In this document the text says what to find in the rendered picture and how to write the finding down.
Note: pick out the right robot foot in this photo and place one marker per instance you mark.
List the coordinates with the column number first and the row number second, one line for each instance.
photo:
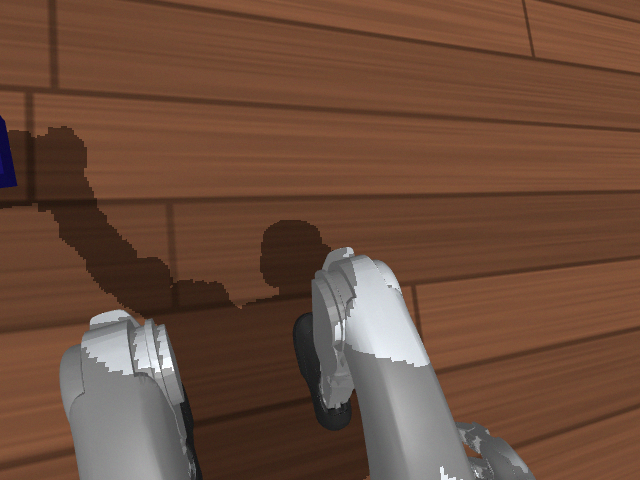
column 309, row 365

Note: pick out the right robot hand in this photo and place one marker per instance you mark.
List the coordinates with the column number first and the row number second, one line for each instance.
column 500, row 461

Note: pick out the left robot foot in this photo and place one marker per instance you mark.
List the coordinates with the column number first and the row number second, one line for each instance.
column 196, row 473

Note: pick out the small box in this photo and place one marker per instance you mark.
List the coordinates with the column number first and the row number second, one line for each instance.
column 7, row 173

